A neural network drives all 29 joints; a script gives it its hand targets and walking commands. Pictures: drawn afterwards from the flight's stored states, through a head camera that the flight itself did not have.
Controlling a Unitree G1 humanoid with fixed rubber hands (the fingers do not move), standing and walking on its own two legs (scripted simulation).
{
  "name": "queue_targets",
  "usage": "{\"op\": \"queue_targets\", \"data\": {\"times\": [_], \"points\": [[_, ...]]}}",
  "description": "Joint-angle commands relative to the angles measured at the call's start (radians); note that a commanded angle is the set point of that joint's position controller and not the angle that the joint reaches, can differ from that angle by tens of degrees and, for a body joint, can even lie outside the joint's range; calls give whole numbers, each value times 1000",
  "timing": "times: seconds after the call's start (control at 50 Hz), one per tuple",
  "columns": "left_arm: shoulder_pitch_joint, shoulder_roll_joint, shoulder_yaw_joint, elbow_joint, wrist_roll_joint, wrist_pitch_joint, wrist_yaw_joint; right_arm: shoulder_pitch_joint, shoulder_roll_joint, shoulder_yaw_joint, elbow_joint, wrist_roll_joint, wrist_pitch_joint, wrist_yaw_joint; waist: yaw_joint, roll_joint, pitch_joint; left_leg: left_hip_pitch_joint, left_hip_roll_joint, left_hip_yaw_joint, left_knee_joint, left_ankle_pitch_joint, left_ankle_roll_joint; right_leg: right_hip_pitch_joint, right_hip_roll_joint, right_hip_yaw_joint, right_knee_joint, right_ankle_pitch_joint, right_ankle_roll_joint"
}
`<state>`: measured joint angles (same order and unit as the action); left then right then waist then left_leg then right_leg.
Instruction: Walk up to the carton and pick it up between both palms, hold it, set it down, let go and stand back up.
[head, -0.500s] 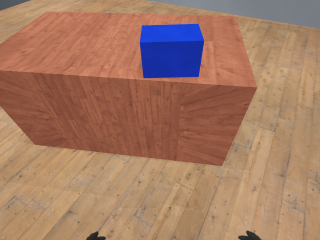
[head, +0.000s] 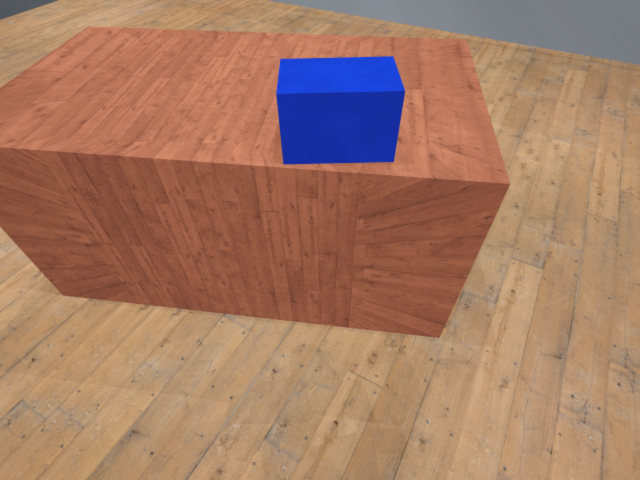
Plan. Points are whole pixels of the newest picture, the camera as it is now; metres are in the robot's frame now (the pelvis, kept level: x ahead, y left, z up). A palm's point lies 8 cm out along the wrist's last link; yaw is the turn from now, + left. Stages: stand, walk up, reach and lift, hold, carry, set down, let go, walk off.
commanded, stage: stand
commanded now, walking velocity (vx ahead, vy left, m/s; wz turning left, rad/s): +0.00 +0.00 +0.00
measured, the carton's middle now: (337, 111) +0.87 -0.02 +0.02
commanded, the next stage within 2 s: walk up in 0.84 s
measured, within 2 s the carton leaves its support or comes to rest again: neither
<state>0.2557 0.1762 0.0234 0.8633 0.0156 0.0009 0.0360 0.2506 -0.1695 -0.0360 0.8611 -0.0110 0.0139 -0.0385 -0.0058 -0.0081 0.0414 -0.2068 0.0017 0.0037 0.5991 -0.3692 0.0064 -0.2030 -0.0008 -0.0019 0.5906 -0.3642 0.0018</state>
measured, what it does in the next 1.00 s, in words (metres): stands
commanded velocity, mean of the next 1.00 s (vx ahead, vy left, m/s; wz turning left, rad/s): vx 0.00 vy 0.00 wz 0.00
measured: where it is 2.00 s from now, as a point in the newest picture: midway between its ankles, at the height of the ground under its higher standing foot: (301, 443)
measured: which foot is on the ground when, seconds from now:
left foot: down 0.00-1.00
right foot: down 0.00-1.00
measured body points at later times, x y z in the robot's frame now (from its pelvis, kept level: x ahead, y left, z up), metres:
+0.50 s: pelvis +0.01 +0.01 +0.01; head +0.02 +0.01 +0.46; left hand +0.00 +0.22 -0.16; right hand +0.00 -0.21 -0.15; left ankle -0.03 +0.12 -0.73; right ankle -0.03 -0.12 -0.73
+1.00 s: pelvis +0.00 +0.01 +0.01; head +0.01 +0.02 +0.46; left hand -0.01 +0.21 -0.16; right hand -0.03 -0.19 -0.15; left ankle -0.03 +0.12 -0.73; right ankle -0.03 -0.12 -0.73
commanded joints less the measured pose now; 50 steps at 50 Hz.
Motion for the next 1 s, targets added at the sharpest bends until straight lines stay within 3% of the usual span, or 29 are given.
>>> {"op": "queue_targets", "data": {"times": [0.0, 0.02, 0.04, 0.06, 0.08, 0.1, 0.14, 0.2, 0.22, 0.24, 0.26, 0.3, 0.34, 0.4, 0.42, 0.44, 0.46, 0.52, 0.54, 0.58, 0.62, 0.7, 0.72, 0.74, 0.76, 0.78, 0.86, 0.94, 0.98], "points": [[88, 82, 21, 4, -1, -14, 5, 35, -108, -34, -14, 1, -16, -7, 15, 19, -23, 3, 62, -67, -122, 372, 38, 45, -67, 63, -109, 389, -29], [67, 92, 21, 6, 1, -18, 6, 4, -92, -29, -6, 3, -12, -7, 15, 45, 5, 11, 48, -53, -115, 366, 31, 25, -86, 92, -124, 451, -42], [68, 104, 26, 15, -2, -16, 3, 31, -101, -34, 7, 6, -13, -6, 8, 0, -19, 15, 51, -62, -133, 325, 38, 35, -66, 72, -133, 394, -36], [36, 80, 22, 22, -4, -14, 2, 59, -89, -38, 39, 4, -13, -4, -10, 33, 36, 15, 53, -61, -154, 314, 33, -3, -76, 78, -144, 375, -33], [64, 83, 20, 48, -2, -10, 4, 59, -59, -28, 39, -2, -11, -4, 9, -27, 15, 60, 60, -61, -143, 373, 39, 4, -75, 74, -139, 388, -37], [80, 73, 21, 56, -3, -8, 3, 61, -78, -33, 50, -3, -6, -6, 1, 19, 40, 55, 71, -59, -156, 397, 40, -7, -64, 65, -141, 375, -31], [76, 73, 20, 76, -2, -10, 14, 64, -98, -34, 71, -6, -13, -10, 11, -26, 15, 65, 75, -65, -159, 416, 50, 27, -71, 64, -152, 385, -26], [63, 98, 22, 114, -5, -1, 17, 88, -55, -22, 109, -2, -18, -11, -8, 10, 6, 100, 92, -78, -178, 444, 52, 43, -59, 56, -160, 342, -19], [84, 74, 21, 123, -8, -2, 10, 82, -61, -18, 122, -4, -16, -11, 10, 34, 31, 83, 91, -66, -186, 444, 51, 24, -61, 56, -152, 328, -21], [73, 58, 13, 132, -6, 0, 9, 93, -69, -27, 128, -1, -20, -9, -5, 42, 38, 48, 88, -78, -203, 391, 53, 62, -60, 52, -165, 306, -13], [79, 59, 10, 149, -7, -1, 12, 77, -92, -30, 128, 1, -22, -8, -4, -6, 29, 63, 74, -70, -209, 385, 46, 53, -65, 51, -159, 309, -19], [80, 52, 12, 164, -5, -1, 18, 74, -45, -15, 152, -2, -22, -8, 6, 38, 76, 47, 85, -79, -212, 403, 48, 53, -71, 44, -169, 329, -13], [92, 45, 9, 194, -1, 0, 18, 99, -56, -22, 172, -2, -26, -16, 0, -1, 53, 89, 76, -67, -220, 392, 41, 46, -67, 54, -184, 325, -16], [113, 49, 9, 225, -7, -1, 21, 79, -36, -17, 190, -2, -27, -11, 9, 20, 51, 108, 87, -60, -211, 455, 51, 45, -69, 50, -187, 368, -13], [130, 40, 8, 240, -13, 1, 22, 114, -46, -18, 199, -2, -28, -13, 3, -27, 59, 115, 96, -77, -205, 466, 52, 50, -71, 46, -177, 375, -12], [97, 10, 1, 235, -8, 1, 21, 124, -37, -19, 213, -2, -25, -15, 1, 20, 38, 99, 87, -70, -212, 457, 48, 69, -68, 43, -177, 347, -15], [86, -9, -7, 234, -9, -2, 22, 109, -26, -14, 224, 8, -22, -13, 6, -17, 85, 81, 80, -60, -224, 397, 40, 43, -68, 50, -185, 330, -9], [86, 45, 4, 255, -8, 2, 21, 119, 3, -3, 235, 2, -23, -15, -3, 51, 77, 106, 73, -51, -237, 375, 34, 33, -66, 53, -190, 315, -10], [92, 13, 2, 262, -11, 2, 18, 102, -2, 1, 242, 3, -20, -16, 15, 18, 96, 59, 84, -59, -231, 397, 37, 52, -68, 49, -184, 304, -10], [112, 6, -3, 281, -6, 5, 26, 122, -35, -14, 248, -2, -27, -13, 2, 14, 51, 111, 81, -53, -225, 421, 46, 60, -71, 51, -188, 344, -6], [125, 8, -6, 302, -12, 7, 28, 123, -23, -10, 249, -1, -28, -11, 4, -58, 79, 86, 87, -69, -230, 391, 47, 67, -70, 48, -196, 337, -8], [73, 13, -5, 296, -11, -6, 17, 94, -27, -12, 270, 1, -28, -12, -1, -14, 57, 73, 77, -55, -220, 396, 43, 81, -85, 59, -191, 406, -12], [96, 1, -6, 293, -12, -7, 17, 86, -3, 1, 269, 6, -25, -19, 17, 37, 55, 92, 83, -48, -216, 417, 41, 68, -83, 67, -193, 390, -12], [93, 26, -1, 310, -7, -4, 20, 137, -2, 3, 284, 3, -27, -20, -8, -5, 42, 85, 90, -58, -225, 445, 45, 77, -81, 61, -178, 400, -19], [89, -10, -11, 304, -9, -4, 17, 114, -18, -6, 287, 5, -26, -17, 2, 36, 52, 105, 80, -54, -216, 418, 43, 58, -84, 71, -201, 381, -18], [65, -3, -12, 303, -11, -5, 18, 135, -21, -7, 281, 7, -27, -13, -25, -32, 65, 77, 74, -47, -231, 394, 36, 56, -81, 52, -182, 390, -12], [104, 12, -6, 318, -15, 5, 26, 147, 16, 12, 306, 0, -29, -15, 1, 40, 111, 54, 82, -54, -234, 391, 37, 39, -82, 64, -201, 349, -2], [90, -23, -16, 330, -11, 6, 22, 142, -31, -1, 291, 2, -28, -16, -10, -31, 116, 51, 88, -69, -246, 377, 40, 20, -65, 41, -188, 297, -4], [100, -26, -22, 329, -11, 0, 22, 130, -22, 0, 281, -6, -34, -12, 0, 3, 54, 78, 84, -65, -234, 402, 48, 55, -78, 45, -196, 337, -6]]}}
